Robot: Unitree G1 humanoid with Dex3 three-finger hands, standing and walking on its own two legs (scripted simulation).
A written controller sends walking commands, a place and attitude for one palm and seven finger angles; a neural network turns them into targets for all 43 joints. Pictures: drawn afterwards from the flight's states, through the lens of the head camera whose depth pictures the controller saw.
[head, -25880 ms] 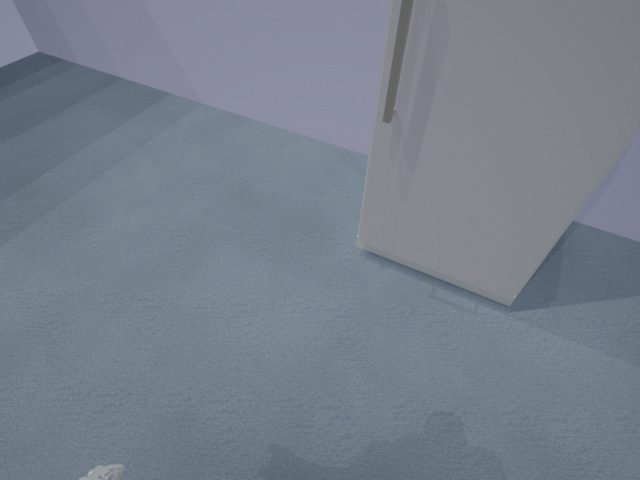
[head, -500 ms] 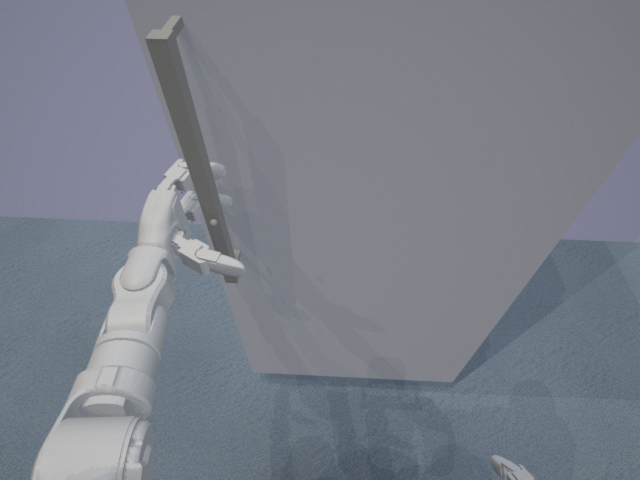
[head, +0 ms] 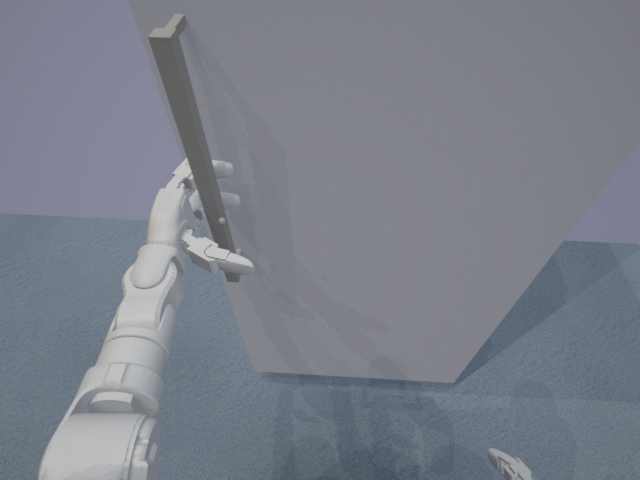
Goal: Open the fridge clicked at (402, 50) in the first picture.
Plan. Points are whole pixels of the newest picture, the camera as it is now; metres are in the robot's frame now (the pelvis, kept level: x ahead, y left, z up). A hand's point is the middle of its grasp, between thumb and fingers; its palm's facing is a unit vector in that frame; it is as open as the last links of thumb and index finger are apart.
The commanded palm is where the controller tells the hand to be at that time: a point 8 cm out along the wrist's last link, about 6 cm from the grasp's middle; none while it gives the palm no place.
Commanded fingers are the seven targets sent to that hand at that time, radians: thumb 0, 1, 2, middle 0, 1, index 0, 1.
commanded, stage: slide the fingers in behind the handle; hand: left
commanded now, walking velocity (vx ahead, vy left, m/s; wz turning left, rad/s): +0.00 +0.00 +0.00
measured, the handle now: (213, 181) +0.47 +0.16 +0.12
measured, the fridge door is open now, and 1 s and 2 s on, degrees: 0 0 0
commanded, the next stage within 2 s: grip the handle and tug to test in 0.26 s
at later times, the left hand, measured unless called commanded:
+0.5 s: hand (222, 221) +0.41 +0.14 +0.10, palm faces -0.04 -1.00 -0.01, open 13.7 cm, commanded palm +0.38 +0.19 +0.11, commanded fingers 0.00 -0.13 0.46 -0.34 -1.25 -0.34 -1.25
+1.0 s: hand (222, 220) +0.41 +0.14 +0.10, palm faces -0.02 -1.00 -0.01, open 6.4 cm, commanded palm +0.38 +0.19 +0.11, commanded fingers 0.00 0.90 0.90 -0.45 -1.40 -0.45 -1.40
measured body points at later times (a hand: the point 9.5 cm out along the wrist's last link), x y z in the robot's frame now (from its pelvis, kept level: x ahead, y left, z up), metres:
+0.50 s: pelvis +0.00 +0.00 +0.00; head +0.03 +0.00 +0.45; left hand +0.41 +0.20 +0.11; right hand +0.11 -0.25 -0.11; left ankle +0.03 +0.12 -0.72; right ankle -0.01 -0.11 -0.72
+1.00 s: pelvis +0.01 +0.00 +0.00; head +0.03 +0.00 +0.45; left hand +0.41 +0.20 +0.11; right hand +0.11 -0.25 -0.11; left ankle +0.03 +0.12 -0.72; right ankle -0.01 -0.11 -0.72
